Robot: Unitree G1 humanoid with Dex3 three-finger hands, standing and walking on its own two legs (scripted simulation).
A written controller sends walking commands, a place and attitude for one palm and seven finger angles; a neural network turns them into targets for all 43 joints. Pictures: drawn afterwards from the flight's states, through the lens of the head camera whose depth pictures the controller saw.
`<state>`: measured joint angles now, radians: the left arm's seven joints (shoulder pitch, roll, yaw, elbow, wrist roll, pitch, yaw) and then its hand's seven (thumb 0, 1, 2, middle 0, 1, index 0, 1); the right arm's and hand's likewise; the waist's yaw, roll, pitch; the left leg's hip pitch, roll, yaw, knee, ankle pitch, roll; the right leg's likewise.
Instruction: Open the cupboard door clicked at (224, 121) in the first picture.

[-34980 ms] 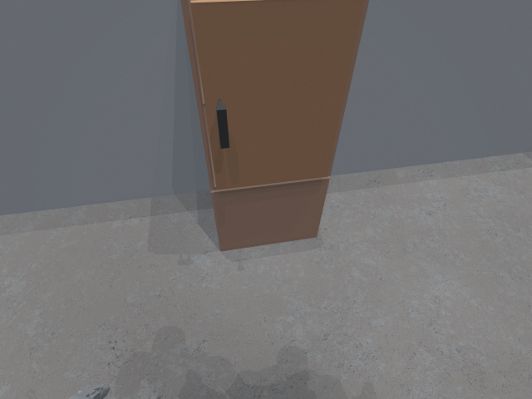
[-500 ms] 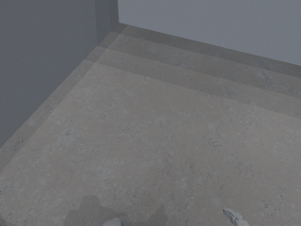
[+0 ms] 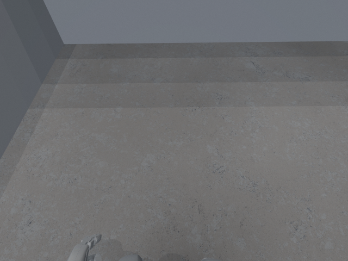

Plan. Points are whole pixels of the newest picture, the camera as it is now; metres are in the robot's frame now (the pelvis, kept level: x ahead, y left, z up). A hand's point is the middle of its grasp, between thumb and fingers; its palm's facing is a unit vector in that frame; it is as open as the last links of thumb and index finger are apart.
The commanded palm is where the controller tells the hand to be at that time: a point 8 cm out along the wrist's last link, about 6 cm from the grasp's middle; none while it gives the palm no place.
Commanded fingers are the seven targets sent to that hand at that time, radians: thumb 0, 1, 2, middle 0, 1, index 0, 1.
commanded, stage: walk to a spot facing it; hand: left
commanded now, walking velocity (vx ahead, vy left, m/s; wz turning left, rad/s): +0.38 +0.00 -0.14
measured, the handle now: out of the picture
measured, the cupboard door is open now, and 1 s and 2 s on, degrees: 44 44 44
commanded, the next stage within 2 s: turn to face it in 0.30 s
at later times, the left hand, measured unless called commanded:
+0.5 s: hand (104, 218) +0.25 +0.21 -0.17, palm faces -0.05 -0.98 -0.17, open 7.3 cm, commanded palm none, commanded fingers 0.00 0.90 0.90 -0.20 -0.30 -0.20 -0.30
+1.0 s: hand (114, 175) +0.39 +0.21 -0.18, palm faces +0.18 -0.96 -0.21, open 7.3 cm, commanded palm none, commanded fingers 0.00 0.90 0.90 -0.20 -0.30 -0.20 -0.30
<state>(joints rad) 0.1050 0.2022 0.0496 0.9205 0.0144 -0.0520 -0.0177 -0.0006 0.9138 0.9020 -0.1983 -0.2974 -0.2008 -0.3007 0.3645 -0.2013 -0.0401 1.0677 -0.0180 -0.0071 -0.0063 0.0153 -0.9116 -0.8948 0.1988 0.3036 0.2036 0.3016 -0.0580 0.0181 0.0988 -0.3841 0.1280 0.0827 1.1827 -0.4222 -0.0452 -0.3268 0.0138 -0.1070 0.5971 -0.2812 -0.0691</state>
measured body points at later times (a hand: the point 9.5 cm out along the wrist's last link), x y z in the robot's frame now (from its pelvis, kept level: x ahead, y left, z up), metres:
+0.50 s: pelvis +0.22 +0.02 +0.01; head +0.25 +0.03 +0.46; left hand +0.25 +0.26 -0.15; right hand +0.26 -0.21 -0.13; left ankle +0.26 +0.13 -0.73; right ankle +0.19 -0.10 -0.66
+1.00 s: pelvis +0.34 +0.00 -0.01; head +0.37 +0.03 +0.44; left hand +0.38 +0.26 -0.17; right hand +0.45 -0.24 -0.14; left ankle +0.35 +0.11 -0.73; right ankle +0.30 -0.13 -0.69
